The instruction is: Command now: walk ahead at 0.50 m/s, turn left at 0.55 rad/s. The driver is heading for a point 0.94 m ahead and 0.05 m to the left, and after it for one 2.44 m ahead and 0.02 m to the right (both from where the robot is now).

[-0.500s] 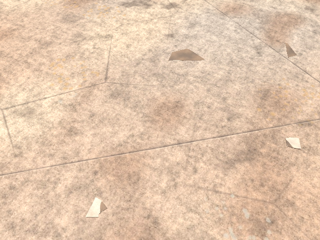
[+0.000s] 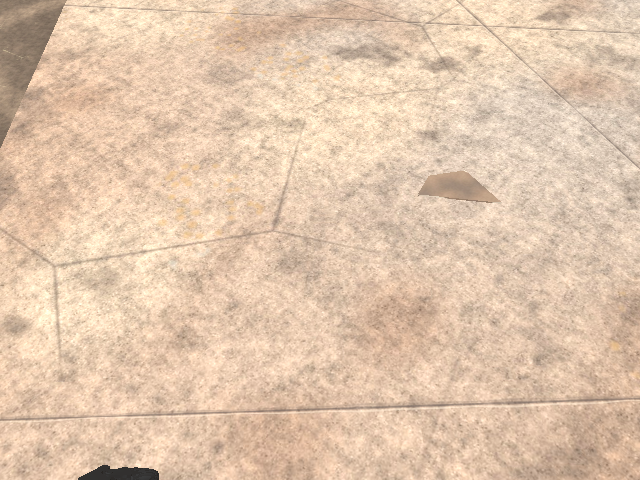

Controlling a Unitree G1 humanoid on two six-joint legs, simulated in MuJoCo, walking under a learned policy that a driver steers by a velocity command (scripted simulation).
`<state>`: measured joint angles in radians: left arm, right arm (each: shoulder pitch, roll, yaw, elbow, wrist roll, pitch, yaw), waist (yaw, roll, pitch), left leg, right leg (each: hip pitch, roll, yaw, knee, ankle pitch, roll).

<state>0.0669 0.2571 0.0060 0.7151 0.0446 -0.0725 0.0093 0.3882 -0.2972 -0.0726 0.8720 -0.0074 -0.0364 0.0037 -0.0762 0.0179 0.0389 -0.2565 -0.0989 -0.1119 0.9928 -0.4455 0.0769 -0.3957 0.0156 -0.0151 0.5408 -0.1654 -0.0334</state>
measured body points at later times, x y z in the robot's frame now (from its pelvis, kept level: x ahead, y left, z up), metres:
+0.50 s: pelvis +0.25 +0.06 -0.01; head +0.28 +0.08 +0.44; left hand +0.15 +0.31 -0.15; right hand +0.52 -0.10 -0.10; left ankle +0.31 +0.14 -0.73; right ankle +0.10 -0.10 -0.67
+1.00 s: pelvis +0.51 +0.11 -0.01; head +0.54 +0.12 +0.44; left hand +0.65 +0.36 -0.13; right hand +0.51 -0.14 -0.15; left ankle +0.31 +0.14 -0.72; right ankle +0.62 +0.07 -0.73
